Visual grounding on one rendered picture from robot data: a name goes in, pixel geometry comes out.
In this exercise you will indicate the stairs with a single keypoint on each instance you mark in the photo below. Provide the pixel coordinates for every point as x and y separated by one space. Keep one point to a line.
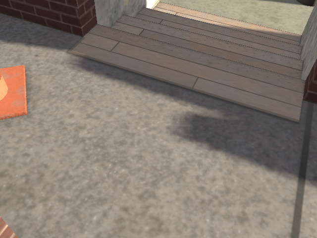
259 46

